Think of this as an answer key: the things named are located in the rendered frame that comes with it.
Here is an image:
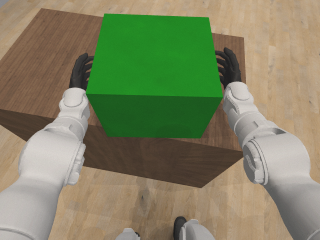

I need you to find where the right robot foot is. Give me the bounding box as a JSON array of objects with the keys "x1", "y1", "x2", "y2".
[{"x1": 173, "y1": 216, "x2": 187, "y2": 240}]

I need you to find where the robot right shin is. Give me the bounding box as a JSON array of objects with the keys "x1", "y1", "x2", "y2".
[{"x1": 179, "y1": 219, "x2": 199, "y2": 240}]

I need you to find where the pedestal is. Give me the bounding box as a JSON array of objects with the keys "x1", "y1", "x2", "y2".
[{"x1": 0, "y1": 8, "x2": 246, "y2": 188}]

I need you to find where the robot right hand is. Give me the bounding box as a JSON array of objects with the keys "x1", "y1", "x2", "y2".
[{"x1": 215, "y1": 47, "x2": 242, "y2": 90}]

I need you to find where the carton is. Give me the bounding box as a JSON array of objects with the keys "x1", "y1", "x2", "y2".
[{"x1": 85, "y1": 13, "x2": 223, "y2": 139}]

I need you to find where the robot left hand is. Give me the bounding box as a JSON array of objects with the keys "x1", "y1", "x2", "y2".
[{"x1": 69, "y1": 52, "x2": 94, "y2": 91}]

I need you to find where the robot right forearm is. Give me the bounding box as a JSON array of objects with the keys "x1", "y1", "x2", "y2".
[{"x1": 222, "y1": 81, "x2": 311, "y2": 172}]

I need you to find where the robot left upper arm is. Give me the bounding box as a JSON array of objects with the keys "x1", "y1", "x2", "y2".
[{"x1": 0, "y1": 130, "x2": 86, "y2": 240}]

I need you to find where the robot left forearm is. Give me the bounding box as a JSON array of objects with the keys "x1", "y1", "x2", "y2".
[{"x1": 18, "y1": 87, "x2": 91, "y2": 176}]

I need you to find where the robot right upper arm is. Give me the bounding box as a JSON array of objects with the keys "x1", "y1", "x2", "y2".
[{"x1": 243, "y1": 133, "x2": 320, "y2": 240}]

